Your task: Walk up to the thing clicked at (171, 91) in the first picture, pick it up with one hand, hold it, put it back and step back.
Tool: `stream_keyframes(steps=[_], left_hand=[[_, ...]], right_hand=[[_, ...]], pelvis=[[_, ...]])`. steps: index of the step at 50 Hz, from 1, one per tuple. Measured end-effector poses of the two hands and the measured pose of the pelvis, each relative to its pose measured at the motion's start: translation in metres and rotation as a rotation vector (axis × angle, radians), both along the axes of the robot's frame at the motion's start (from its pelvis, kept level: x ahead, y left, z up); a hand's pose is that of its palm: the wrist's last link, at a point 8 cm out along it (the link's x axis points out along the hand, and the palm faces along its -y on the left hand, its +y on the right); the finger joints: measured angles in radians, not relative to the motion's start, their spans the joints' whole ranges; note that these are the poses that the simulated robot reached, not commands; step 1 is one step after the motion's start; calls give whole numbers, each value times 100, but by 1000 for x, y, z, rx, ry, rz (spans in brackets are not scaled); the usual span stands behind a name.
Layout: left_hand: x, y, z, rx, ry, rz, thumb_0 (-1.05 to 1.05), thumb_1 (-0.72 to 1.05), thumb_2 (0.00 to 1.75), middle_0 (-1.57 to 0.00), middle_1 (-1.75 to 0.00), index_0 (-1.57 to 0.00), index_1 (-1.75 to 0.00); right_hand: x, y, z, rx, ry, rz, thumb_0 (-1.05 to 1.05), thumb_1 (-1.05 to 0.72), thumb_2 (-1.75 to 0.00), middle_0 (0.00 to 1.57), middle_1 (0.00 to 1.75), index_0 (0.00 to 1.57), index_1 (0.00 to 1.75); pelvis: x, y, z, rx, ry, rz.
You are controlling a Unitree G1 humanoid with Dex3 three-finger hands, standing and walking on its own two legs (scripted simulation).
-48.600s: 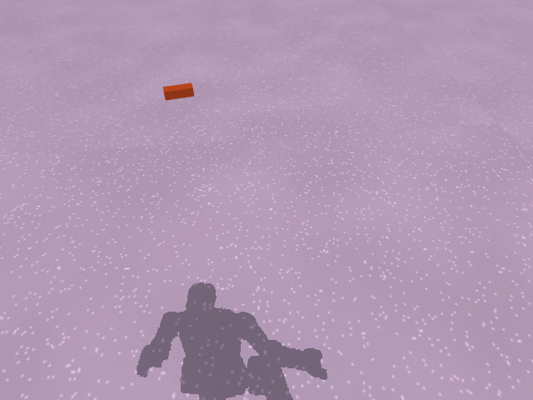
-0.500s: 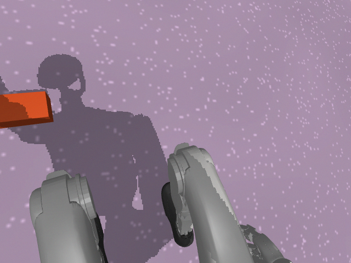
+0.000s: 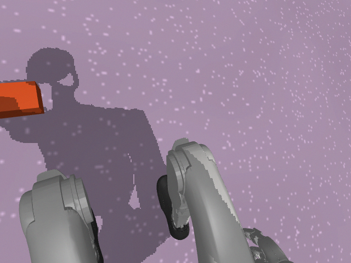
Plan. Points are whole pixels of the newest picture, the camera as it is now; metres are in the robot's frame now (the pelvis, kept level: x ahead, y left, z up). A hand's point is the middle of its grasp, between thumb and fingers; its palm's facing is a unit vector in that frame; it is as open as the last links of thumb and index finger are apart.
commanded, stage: home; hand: left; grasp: from above
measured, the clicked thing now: out of the picture +0.50 +0.33 -0.30
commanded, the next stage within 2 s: none
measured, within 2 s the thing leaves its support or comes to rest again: neither
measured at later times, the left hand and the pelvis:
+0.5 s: hand out of the picture +0.44 +0.35 -0.05, palm faces -0.31 -0.37 -0.87, open 10.2 cm; pelvis +0.01 +0.00 +0.07, yaw +3 degrees
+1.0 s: hand out of the picture +0.28 +0.27 +0.15, palm faces +0.05 -0.90 -0.42, open 7.4 cm; pelvis +0.03 +0.00 +0.25, yaw +9 degrees
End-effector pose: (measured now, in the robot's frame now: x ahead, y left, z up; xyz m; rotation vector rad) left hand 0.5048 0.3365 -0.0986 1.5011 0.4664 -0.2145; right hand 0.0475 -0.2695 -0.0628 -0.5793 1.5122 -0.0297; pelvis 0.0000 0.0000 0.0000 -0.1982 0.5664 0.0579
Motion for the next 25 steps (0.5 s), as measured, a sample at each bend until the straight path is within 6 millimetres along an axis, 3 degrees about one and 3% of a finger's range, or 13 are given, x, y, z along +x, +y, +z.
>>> stream_keyframes(steps=[7,14,20,25], left_hand=[[10,16,7,51,-31,85,0,-49,97,-11,-99,-12,-98],[6,30,27,47,7,142,0,-35,93,-17,-86,-17,-85],[-23,26,61,-88,-16,176,0,-1,85,-20,-59,-20,-59],[-62,25,105,-230,-52,256,0,35,82,-21,-41,-20,-42]], right_hand=[[-5,12,-14,48,-6,-38,0,-90,-90,20,30,20,30],[1,17,-12,86,0,-64,0,-89,-90,20,30,21,30],[22,12,7,91,-16,-82,1,-89,-90,20,30,21,30],[60,8,32,93,-105,-76,1,-90,-90,20,30,21,30]], pelvis=[[3,1,-6,2,16,-4],[8,2,6,3,42,3],[12,3,34,11,72,19],[14,3,68,25,81,33]])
